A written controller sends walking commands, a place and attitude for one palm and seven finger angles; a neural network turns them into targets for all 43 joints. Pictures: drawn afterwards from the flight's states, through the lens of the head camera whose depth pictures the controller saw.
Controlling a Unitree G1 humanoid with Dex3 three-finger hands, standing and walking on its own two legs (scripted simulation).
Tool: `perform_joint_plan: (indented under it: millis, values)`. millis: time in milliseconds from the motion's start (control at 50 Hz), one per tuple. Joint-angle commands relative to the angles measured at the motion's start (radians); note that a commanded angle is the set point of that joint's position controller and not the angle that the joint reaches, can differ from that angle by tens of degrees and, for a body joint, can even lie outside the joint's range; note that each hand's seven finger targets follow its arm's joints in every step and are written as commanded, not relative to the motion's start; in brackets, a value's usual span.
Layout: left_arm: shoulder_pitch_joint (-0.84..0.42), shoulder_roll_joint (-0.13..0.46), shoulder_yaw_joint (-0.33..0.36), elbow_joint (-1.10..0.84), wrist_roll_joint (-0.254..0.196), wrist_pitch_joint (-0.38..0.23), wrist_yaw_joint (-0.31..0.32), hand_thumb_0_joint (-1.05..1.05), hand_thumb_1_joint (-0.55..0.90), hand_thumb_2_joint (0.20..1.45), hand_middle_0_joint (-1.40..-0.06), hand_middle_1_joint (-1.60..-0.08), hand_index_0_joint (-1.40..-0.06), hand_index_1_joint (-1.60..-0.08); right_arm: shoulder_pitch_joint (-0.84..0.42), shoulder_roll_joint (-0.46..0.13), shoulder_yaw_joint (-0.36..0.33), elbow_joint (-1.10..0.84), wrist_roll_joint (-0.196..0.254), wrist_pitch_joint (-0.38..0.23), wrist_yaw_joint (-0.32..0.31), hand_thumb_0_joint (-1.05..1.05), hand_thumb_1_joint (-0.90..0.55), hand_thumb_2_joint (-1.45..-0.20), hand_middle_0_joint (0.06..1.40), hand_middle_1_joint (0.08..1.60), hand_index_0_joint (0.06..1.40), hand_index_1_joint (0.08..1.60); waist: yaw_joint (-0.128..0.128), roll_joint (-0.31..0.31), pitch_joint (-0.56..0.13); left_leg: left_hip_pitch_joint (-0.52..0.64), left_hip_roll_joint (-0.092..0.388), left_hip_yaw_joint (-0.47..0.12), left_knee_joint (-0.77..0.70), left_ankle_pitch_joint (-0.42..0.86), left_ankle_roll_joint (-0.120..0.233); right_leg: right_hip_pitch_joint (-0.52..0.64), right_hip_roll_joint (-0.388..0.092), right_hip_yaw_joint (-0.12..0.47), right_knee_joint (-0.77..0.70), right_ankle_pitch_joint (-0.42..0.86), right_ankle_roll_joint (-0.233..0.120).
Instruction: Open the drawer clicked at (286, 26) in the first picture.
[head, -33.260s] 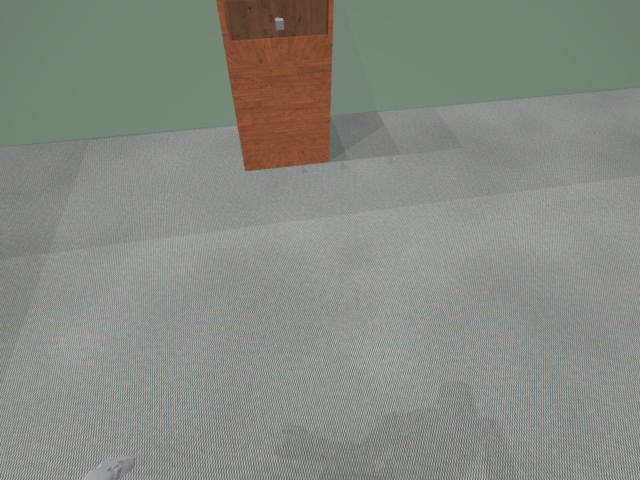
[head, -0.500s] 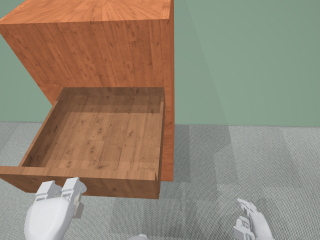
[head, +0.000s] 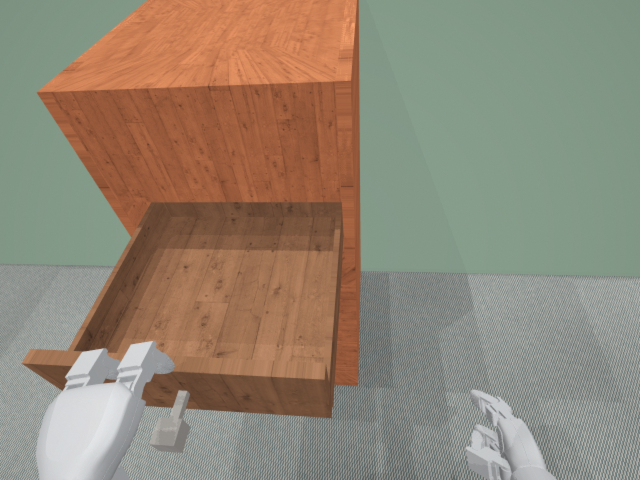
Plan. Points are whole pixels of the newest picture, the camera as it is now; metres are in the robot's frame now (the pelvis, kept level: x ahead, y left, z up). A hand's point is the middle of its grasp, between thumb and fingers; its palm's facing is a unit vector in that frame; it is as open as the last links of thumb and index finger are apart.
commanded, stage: lift the hand off the handle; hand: left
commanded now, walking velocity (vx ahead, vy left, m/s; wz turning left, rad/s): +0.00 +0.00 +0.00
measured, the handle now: (175, 420) +0.19 +0.22 -0.03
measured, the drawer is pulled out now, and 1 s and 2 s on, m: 0.30 0.30 0.30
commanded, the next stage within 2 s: draw the hand back to the body in 0.56 s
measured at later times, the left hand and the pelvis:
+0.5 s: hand (100, 410) +0.16 +0.23 +0.12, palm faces +0.08 -0.14 -0.99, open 13.8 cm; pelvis +0.01 +0.01 +0.02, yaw +0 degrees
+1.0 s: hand (80, 399) +0.16 +0.25 +0.13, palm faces +0.07 -0.11 -0.99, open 13.8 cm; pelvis +0.00 +0.01 +0.03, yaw +0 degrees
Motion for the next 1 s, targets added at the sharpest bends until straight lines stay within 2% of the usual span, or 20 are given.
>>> perform_joint_plan:
  millis: [0, 40, 120, 240, 260, 320, 380, 420, 440, 500, 520, 580, 620, 680, 720, 780, 820, 900, 920, 980]
  values:
    - [-0.007, 0.128, 0.077, -0.212, -0.006, 0.008, 0.004, 0.0, -0.5, 0.3, -0.3, -1.2, -0.3, -1.2, -0.128, -0.093, -0.03, -0.175, 0.01, -0.058, -0.003, 0.0, -0.9, -0.9, 0.2, 0.3, 0.2, 0.3, -0.01, -0.091, -0.065, 0.161, 0.004, -0.052, -0.142, 0.248, 0.01, 0.023, -0.01, 0.029, -0.181, 0.244, -0.013]
    - [-0.013, 0.15, 0.09, -0.224, -0.009, 0.02, -0.016, 0.0, -0.5, 0.3, -0.3, -1.2, -0.3, -1.2, -0.133, -0.094, -0.018, -0.176, 0.011, -0.056, -0.002, 0.0, -0.9, -0.9, 0.2, 0.3, 0.2, 0.3, -0.002, -0.112, -0.081, 0.173, 0.002, -0.052, -0.153, 0.259, 0.008, 0.049, -0.015, 0.038, -0.195, 0.261, -0.01]
    - [-0.013, 0.193, 0.133, -0.266, -0.017, 0.03, -0.041, 0.0, -0.5, 0.3, -0.3, -1.2, -0.3, -1.2, -0.15, -0.095, -0.013, -0.187, 0.024, -0.059, -0.009, 0.0, -0.9, -0.9, 0.2, 0.3, 0.2, 0.3, 0.012, -0.077, -0.055, 0.197, 0.006, -0.05, -0.185, 0.276, 0.003, 0.093, -0.016, 0.055, -0.232, 0.286, -0.014]
    - [0.018, 0.198, 0.147, -0.349, -0.039, 0.024, -0.073, 0.0, -0.5, 0.3, -0.3, -1.2, -0.3, -1.2, -0.139, -0.095, -0.012, -0.194, 0.024, -0.059, -0.002, 0.0, -0.9, -0.9, 0.2, 0.3, 0.2, 0.3, 0.023, -0.03, -0.064, 0.263, 0.014, -0.045, -0.209, 0.352, 0.002, 0.13, -0.021, 0.049, -0.265, 0.328, -0.013]
    - [0.03, 0.172, 0.121, -0.368, -0.05, 0.023, -0.081, 0.0, -0.5, 0.3, -0.3, -1.2, -0.3, -1.2, -0.137, -0.095, -0.014, -0.198, 0.026, -0.06, -0.001, 0.0, -0.9, -0.9, 0.2, 0.3, 0.2, 0.3, 0.016, -0.028, -0.052, 0.268, 0.019, -0.045, -0.214, 0.362, 0.004, 0.136, -0.023, 0.042, -0.269, 0.338, -0.011]
    - [0.069, 0.173, 0.13, -0.374, -0.07, 0.034, -0.105, 0.0, -0.5, 0.3, -0.3, -1.2, -0.3, -1.2, -0.16, -0.098, -0.014, -0.209, 0.035, -0.058, 0.003, 0.0, -0.9, -0.9, 0.2, 0.3, 0.2, 0.3, 0.021, -0.062, -0.025, 0.269, 0.022, -0.05, -0.229, 0.376, 0.003, 0.157, -0.023, 0.048, -0.291, 0.358, -0.007]
    - [0.012, 0.199, 0.134, -0.395, -0.062, 0.039, -0.127, 0.0, -0.5, 0.3, -0.3, -1.2, -0.3, -1.2, -0.147, -0.103, -0.011, -0.207, 0.031, -0.049, 0.004, 0.0, -0.9, -0.9, 0.2, 0.3, 0.2, 0.3, 0.02, -0.1, -0.011, 0.276, 0.021, -0.046, -0.25, 0.331, 0.007, 0.155, -0.026, 0.029, -0.313, 0.313, 0.001]
    - [0.029, 0.212, 0.16, -0.421, -0.065, 0.043, -0.132, 0.0, -0.5, 0.3, -0.3, -1.2, -0.3, -1.2, -0.171, -0.105, -0.009, -0.219, 0.041, -0.052, 0.001, 0.0, -0.9, -0.9, 0.2, 0.3, 0.2, 0.3, 0.03, -0.062, 0.0, 0.29, 0.024, -0.051, -0.262, 0.335, 0.001, 0.171, -0.023, 0.057, -0.328, 0.314, -0.008]
    - [0.012, 0.209, 0.146, -0.447, -0.058, 0.04, -0.138, 0.0, -0.5, 0.3, -0.3, -1.2, -0.3, -1.2, -0.144, -0.104, -0.006, -0.217, 0.034, -0.051, 0.004, 0.0, -0.9, -0.9, 0.2, 0.3, 0.2, 0.3, 0.031, -0.063, -0.041, 0.311, 0.025, -0.045, -0.259, 0.353, 0.005, 0.176, -0.03, 0.039, -0.323, 0.319, -0.005]
    - [0.015, 0.162, 0.102, -0.401, -0.065, 0.038, -0.159, 0.0, -0.5, 0.3, -0.3, -1.2, -0.3, -1.2, -0.144, -0.1, -0.007, -0.213, 0.038, -0.049, 0.009, 0.0, -0.9, -0.9, 0.2, 0.3, 0.2, 0.3, 0.02, -0.084, 0.019, 0.304, 0.026, -0.049, -0.276, 0.348, 0.003, 0.162, -0.026, 0.023, -0.334, 0.301, 0.0]
    - [0.031, 0.162, 0.123, -0.381, -0.073, 0.045, -0.165, 0.0, -0.5, 0.3, -0.3, -1.2, -0.3, -1.2, -0.167, -0.096, -0.008, -0.214, 0.047, -0.051, 0.009, 0.0, -0.9, -0.9, 0.2, 0.3, 0.2, 0.3, 0.025, -0.089, 0.035, 0.3, 0.028, -0.057, -0.283, 0.331, 0.001, 0.166, -0.019, 0.038, -0.344, 0.283, -0.006]
    - [-0.003, 0.18, 0.112, -0.408, -0.058, 0.031, -0.172, 0.0, -0.5, 0.3, -0.3, -1.2, -0.3, -1.2, -0.144, -0.104, -0.008, -0.215, 0.036, -0.048, 0.008, 0.0, -0.9, -0.9, 0.2, 0.3, 0.2, 0.3, 0.033, -0.053, 0.001, 0.314, 0.027, -0.044, -0.292, 0.336, 0.002, 0.183, -0.022, 0.018, -0.346, 0.28, -0.004]
    - [0.011, 0.178, 0.117, -0.432, -0.054, 0.031, -0.167, 0.0, -0.5, 0.3, -0.3, -1.2, -0.3, -1.2, -0.163, -0.103, -0.003, -0.227, 0.04, -0.055, 0.008, 0.0, -0.9, -0.9, 0.2, 0.3, 0.2, 0.3, 0.036, -0.028, -0.016, 0.326, 0.027, -0.053, -0.287, 0.366, -0.003, 0.191, -0.02, 0.046, -0.346, 0.304, -0.012]
    - [0.009, 0.217, 0.155, -0.437, -0.044, 0.014, -0.156, 0.0, -0.5, 0.3, -0.3, -1.2, -0.3, -1.2, -0.135, -0.105, -0.007, -0.217, 0.03, -0.05, 0.006, 0.0, -0.9, -0.9, 0.2, 0.3, 0.2, 0.3, 0.041, -0.043, -0.024, 0.332, 0.029, -0.044, -0.279, 0.382, -0.002, 0.193, -0.017, 0.036, -0.348, 0.32, -0.013]
    - [0.003, 0.214, 0.166, -0.451, -0.038, 0.016, -0.146, 0.0, -0.5, 0.3, -0.3, -1.2, -0.3, -1.2, -0.156, -0.101, -0.001, -0.22, 0.031, -0.054, 0.007, 0.0, -0.9, -0.9, 0.2, 0.3, 0.2, 0.3, 0.038, -0.036, -0.02, 0.336, 0.029, -0.054, -0.28, 0.381, -0.009, 0.183, -0.016, 0.059, -0.35, 0.312, -0.019]
    - [-0.002, 0.197, 0.157, -0.428, -0.045, 0.013, -0.148, 0.0, -0.5, 0.3, -0.3, -1.2, -0.3, -1.2, -0.144, -0.1, -0.009, -0.207, 0.03, -0.047, 0.008, 0.0, -0.9, -0.9, 0.2, 0.3, 0.2, 0.3, 0.034, -0.034, 0.011, 0.331, 0.03, -0.05, -0.285, 0.371, -0.004, 0.175, -0.019, 0.033, -0.354, 0.3, -0.016]
    - [-0.006, 0.213, 0.187, -0.415, -0.059, 0.028, -0.152, 0.0, -0.5, 0.3, -0.3, -1.2, -0.3, -1.2, -0.172, -0.1, -0.006, -0.207, 0.039, -0.049, 0.006, 0.0, -0.9, -0.9, 0.2, 0.3, 0.2, 0.3, 0.034, -0.033, 0.013, 0.332, 0.028, -0.061, -0.298, 0.359, -0.007, 0.192, -0.019, 0.049, -0.361, 0.304, -0.017]
    - [-0.036, 0.233, 0.194, -0.376, -0.078, 0.044, -0.182, 0.0, -0.5, 0.3, -0.3, -1.2, -0.3, -1.2, -0.166, -0.103, -0.006, -0.201, 0.041, -0.041, -0.006, 0.0, -0.9, -0.9, 0.2, 0.3, 0.2, 0.3, 0.031, -0.09, 0.032, 0.316, 0.022, -0.054, -0.321, 0.315, 0.002, 0.21, -0.029, 0.025, -0.378, 0.276, -0.002]
    - [-0.04, 0.236, 0.204, -0.374, -0.083, 0.05, -0.19, 0.0, -0.5, 0.3, -0.3, -1.2, -0.3, -1.2, -0.189, -0.104, -0.003, -0.202, 0.047, -0.043, -0.008, 0.0, -0.9, -0.9, 0.2, 0.3, 0.2, 0.3, 0.032, -0.074, 0.03, 0.325, 0.021, -0.059, -0.324, 0.312, -0.002, 0.216, -0.023, 0.048, -0.387, 0.271, -0.007]
    - [-0.069, 0.251, 0.197, -0.38, -0.098, 0.045, -0.216, 0.0, -0.5, 0.3, -0.3, -1.2, -0.3, -1.2, -0.166, -0.11, -0.004, -0.196, 0.042, -0.041, -0.018, 0.0, -0.9, -0.9, 0.2, 0.3, 0.2, 0.3, 0.028, -0.064, 0.019, 0.334, 0.016, -0.05, -0.328, 0.314, 0.006, 0.231, -0.033, 0.026, -0.395, 0.283, 0.001]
